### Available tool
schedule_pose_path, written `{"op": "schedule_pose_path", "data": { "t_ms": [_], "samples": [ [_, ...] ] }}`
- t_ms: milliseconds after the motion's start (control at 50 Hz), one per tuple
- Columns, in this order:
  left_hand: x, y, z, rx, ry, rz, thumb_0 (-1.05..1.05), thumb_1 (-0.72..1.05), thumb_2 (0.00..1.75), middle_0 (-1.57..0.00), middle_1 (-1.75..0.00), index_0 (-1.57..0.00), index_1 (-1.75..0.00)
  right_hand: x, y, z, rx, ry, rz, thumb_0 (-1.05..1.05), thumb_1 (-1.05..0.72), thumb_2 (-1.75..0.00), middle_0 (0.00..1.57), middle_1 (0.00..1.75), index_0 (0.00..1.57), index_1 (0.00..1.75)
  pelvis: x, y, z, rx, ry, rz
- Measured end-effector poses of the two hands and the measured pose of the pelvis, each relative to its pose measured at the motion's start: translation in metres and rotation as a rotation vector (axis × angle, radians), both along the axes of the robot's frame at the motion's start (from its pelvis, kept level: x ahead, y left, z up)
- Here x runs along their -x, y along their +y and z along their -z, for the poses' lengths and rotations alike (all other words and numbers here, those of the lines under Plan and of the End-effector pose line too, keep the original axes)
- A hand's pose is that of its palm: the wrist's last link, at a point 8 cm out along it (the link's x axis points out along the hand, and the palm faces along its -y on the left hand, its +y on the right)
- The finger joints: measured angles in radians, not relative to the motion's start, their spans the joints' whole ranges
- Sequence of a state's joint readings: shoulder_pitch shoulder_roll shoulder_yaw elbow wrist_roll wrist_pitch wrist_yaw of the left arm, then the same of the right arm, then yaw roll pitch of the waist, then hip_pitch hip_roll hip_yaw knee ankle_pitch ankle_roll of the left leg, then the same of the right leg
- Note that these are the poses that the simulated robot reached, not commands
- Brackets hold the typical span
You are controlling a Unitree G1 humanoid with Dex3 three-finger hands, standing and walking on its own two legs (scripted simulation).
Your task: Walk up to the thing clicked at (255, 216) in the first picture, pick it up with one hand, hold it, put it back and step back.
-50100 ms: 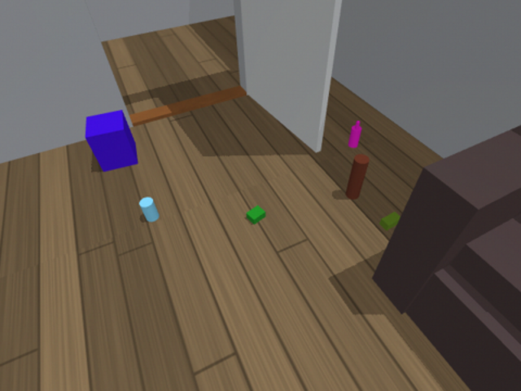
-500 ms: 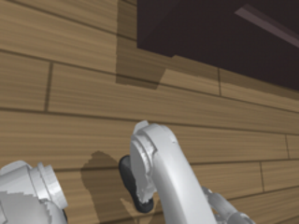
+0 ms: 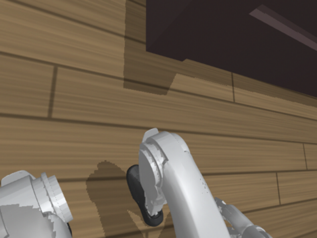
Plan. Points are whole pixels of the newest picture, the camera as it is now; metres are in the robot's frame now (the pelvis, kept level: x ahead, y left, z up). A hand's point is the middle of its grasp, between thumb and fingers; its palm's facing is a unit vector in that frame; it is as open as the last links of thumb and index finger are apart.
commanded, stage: close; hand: left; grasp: from above
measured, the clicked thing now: out of the picture +0.46 +0.36 -0.28
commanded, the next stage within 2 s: none
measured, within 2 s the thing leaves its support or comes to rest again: neither
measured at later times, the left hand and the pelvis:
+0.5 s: hand out of the picture +0.44 +0.37 -0.23, palm faces -0.48 -0.06 -0.88, open 10.2 cm; pelvis +0.00 +0.00 +0.00, yaw +0 degrees
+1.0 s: hand out of the picture +0.44 +0.37 -0.23, palm faces -0.48 -0.06 -0.87, open 10.2 cm; pelvis +0.00 +0.00 +0.00, yaw +0 degrees
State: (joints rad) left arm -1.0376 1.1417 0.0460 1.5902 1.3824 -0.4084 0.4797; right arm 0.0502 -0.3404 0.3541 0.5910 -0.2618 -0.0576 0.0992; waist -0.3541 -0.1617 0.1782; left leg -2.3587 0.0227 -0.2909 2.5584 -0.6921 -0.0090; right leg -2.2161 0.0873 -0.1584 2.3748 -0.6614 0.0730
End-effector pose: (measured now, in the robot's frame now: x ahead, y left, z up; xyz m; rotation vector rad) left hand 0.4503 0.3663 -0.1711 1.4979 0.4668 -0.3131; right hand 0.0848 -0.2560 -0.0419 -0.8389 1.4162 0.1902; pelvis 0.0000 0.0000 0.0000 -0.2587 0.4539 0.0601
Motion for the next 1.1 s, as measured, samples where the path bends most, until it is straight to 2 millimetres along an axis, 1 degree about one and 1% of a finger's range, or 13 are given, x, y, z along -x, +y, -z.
{"op": "schedule_pose_path", "data": {
  "t_ms": [440,1100],
  "samples": [
    [-0.0015,0.0011,-0.0008,0.002,0.003,0.005,-0.01,0.06,0.68,-0.49,-0.75,-0.49,-0.71,0.0016,0.0008,-0.0008,0.001,0.003,0.005,0.0,-0.89,-0.89,0.21,0.3,0.2,0.3,0.0001,0.0009,-0.0002,0.002,-0.001,-0.001],
    [-0.0009,0.001,0.0001,0.002,0.005,0.005,0.0,0.06,0.69,-0.46,-0.76,-0.47,-0.72,0.0015,-0.0003,-0.0017,0.003,0.012,0.004,0.0,-0.89,-0.89,0.21,0.3,0.2,0.3,-0.0003,-0.0002,-0.0013,0.001,0.001,-0.002]
  ]
}}
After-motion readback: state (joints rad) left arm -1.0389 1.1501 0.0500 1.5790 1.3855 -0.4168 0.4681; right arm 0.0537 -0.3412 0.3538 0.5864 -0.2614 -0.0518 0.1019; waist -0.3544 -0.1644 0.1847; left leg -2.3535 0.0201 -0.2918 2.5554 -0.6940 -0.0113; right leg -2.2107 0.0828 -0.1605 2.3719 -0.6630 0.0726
